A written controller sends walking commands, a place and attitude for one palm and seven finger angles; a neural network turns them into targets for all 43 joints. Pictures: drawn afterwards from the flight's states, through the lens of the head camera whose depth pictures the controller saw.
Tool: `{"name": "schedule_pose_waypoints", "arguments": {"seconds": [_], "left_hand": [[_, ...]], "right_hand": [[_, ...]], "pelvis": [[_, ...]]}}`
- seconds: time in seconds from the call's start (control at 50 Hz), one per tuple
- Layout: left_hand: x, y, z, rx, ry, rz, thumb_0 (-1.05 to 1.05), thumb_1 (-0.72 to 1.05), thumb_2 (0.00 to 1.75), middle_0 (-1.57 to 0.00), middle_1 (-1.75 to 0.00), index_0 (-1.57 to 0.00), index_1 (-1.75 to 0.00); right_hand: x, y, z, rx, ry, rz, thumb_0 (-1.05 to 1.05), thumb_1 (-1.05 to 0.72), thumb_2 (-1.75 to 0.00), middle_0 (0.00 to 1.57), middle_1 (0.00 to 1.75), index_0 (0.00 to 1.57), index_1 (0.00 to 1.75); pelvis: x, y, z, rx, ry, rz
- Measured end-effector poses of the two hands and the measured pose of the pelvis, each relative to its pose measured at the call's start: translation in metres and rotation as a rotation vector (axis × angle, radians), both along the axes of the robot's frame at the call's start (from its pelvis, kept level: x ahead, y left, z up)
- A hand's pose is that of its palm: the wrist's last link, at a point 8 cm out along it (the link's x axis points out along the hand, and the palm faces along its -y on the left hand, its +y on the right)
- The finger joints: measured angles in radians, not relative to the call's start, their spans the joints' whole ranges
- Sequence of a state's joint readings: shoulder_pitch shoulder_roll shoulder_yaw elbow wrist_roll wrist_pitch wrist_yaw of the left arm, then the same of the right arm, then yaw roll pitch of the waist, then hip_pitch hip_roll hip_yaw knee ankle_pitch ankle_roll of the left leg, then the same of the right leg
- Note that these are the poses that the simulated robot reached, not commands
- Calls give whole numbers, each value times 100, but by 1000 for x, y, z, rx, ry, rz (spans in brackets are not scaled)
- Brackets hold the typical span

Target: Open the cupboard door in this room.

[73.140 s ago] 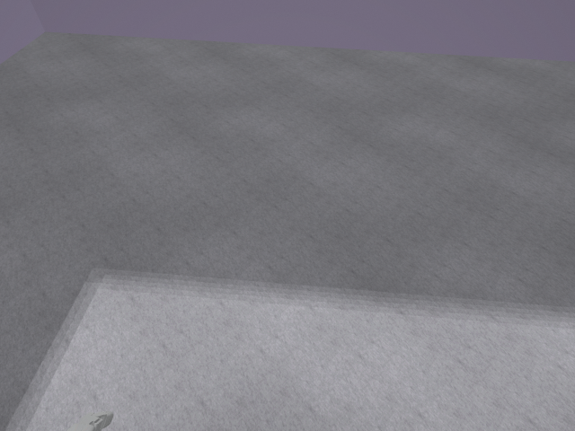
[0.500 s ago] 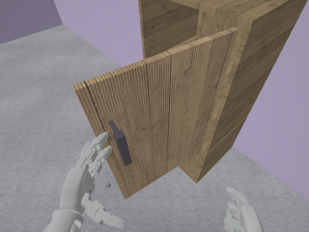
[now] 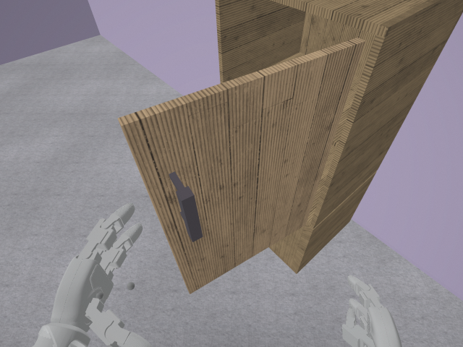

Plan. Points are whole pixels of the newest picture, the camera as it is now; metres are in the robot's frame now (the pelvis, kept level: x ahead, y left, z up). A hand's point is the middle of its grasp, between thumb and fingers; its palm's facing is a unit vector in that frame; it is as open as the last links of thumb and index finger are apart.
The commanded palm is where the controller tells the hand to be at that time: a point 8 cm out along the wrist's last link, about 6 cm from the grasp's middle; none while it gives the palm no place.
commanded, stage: draw the hand back to the body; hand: left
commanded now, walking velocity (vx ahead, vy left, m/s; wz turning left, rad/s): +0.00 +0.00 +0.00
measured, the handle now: (185, 207) +0.32 +0.11 +0.10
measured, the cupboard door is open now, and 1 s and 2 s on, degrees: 80 80 80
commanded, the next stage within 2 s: step back with the hand held close in 1.56 s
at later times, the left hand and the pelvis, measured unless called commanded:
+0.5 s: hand (86, 272) +0.19 +0.20 +0.13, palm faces -0.03 -1.00 -0.09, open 16.2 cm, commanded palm +0.15 +0.26 +0.15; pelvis +0.00 +0.02 +0.02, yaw +0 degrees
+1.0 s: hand (32, 237) +0.21 +0.27 +0.17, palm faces +0.37 -0.84 -0.40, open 11.3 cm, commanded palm +0.16 +0.31 +0.19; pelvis +0.02 +0.03 +0.04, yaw -1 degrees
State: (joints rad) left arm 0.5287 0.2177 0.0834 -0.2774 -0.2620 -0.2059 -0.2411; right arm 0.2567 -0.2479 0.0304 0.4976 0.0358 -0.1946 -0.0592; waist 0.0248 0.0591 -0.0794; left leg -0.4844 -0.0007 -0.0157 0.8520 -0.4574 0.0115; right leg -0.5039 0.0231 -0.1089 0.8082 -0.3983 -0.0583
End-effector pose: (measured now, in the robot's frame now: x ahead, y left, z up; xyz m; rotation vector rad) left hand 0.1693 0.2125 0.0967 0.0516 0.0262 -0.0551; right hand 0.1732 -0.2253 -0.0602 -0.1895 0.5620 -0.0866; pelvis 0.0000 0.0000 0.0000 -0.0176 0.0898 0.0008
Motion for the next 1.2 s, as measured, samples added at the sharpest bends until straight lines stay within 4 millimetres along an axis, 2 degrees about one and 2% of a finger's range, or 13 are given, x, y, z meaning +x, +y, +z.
{"name": "schedule_pose_waypoints", "arguments": {"seconds": [0.14,0.3,0.5,0.54,0.64,0.76,0.96,1.2], "left_hand": [[2,2,12,11,-29,-13,-1,-50,30,-15,-30,-15,-30],[-1,24,24,31,-19,19,-1,-50,30,-15,-30,-15,-30],[-2,44,42,38,-35,21,-1,-47,32,-15,-30,-15,-30],[-2,49,48,126,-34,80,-1,-43,33,-16,-30,-15,-30],[-7,60,59,242,-32,260,-1,-31,38,-16,-30,-16,-30],[-9,75,67,309,-26,359,-1,-12,46,-17,-30,-16,-30],[1,89,90,373,-85,418,0,22,61,-18,-30,-18,-30],[6,101,114,421,-159,471,1,63,79,-20,-30,-20,-30]], "right_hand": [[-2,12,5,15,-20,-1,2,-90,-90,20,30,21,30],[1,26,11,23,-30,13,2,-90,-90,20,30,21,30],[11,32,24,6,-69,40,2,-90,-90,20,30,21,30],[13,34,27,-7,-68,39,2,-90,-90,20,30,21,30],[15,37,32,-17,-34,27,2,-90,-90,20,30,21,30],[16,41,28,-21,34,39,1,-90,-90,20,30,21,30],[23,41,23,-6,85,41,1,-90,-90,20,30,21,30],[27,28,25,-3,95,17,1,-90,-90,20,30,21,30]], "pelvis": [[0,8,2,-1,-14,-6],[1,15,8,-7,-39,-5],[5,22,15,-14,-67,2],[5,22,18,-12,-80,-5],[9,24,26,-9,-108,-13],[14,27,33,-5,-130,-14],[23,28,39,1,-148,-21],[25,21,41,1,-159,-32]]}}
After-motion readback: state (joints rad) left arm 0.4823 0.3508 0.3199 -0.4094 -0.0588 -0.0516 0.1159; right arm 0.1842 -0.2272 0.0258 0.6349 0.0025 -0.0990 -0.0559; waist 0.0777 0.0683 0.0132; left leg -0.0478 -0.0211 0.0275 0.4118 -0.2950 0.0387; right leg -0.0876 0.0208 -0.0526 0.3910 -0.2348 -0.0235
